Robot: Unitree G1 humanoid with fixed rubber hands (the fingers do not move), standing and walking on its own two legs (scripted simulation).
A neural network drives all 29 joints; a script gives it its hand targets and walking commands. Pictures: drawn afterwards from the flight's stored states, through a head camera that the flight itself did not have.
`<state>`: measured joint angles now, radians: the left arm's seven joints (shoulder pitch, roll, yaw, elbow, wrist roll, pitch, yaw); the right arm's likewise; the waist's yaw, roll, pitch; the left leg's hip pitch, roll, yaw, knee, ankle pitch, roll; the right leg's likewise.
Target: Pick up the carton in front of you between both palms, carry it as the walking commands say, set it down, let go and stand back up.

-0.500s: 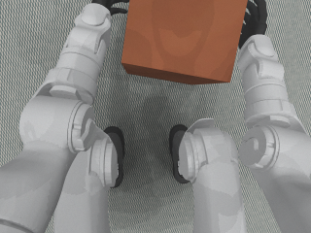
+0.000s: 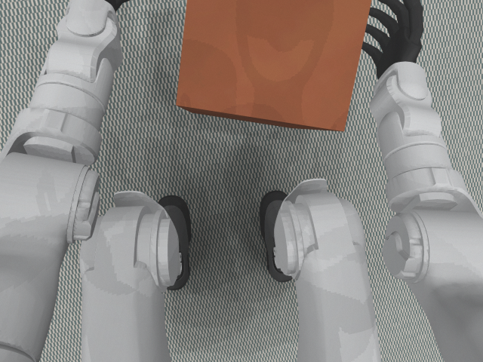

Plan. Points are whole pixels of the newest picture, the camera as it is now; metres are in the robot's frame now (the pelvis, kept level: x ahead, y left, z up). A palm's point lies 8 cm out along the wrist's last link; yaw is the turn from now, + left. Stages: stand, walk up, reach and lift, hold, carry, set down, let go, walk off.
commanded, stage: set down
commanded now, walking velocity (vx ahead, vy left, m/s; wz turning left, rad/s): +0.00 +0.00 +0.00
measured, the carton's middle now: (260, 56) +0.51 -0.06 -0.24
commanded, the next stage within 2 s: let go in 0.94 s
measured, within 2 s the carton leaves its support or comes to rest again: neither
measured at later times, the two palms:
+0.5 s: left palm out of the picture +0.56 +0.15 +0.01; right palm out of the picture +0.48 -0.23 +0.01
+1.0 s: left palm out of the picture +0.56 +0.16 +0.16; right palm out of the picture +0.48 -0.23 +0.17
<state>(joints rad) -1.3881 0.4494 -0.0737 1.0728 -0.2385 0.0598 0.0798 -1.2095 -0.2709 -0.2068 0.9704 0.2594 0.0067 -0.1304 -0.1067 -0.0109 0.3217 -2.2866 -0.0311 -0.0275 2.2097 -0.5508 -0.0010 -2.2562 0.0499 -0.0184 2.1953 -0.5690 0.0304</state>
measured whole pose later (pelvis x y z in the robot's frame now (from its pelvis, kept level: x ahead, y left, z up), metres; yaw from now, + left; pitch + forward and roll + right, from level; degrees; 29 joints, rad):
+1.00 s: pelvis +0.04 +0.00 +0.25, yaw +1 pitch +45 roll -2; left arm -1.06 0.29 0.18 0.91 0.05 0.17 0.00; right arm -0.84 -0.15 -0.37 0.72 0.05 0.12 -0.02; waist -0.12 0.04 -0.14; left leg -1.68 -0.03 -0.04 1.27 -0.38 0.01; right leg -1.65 0.03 0.01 1.25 -0.39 0.02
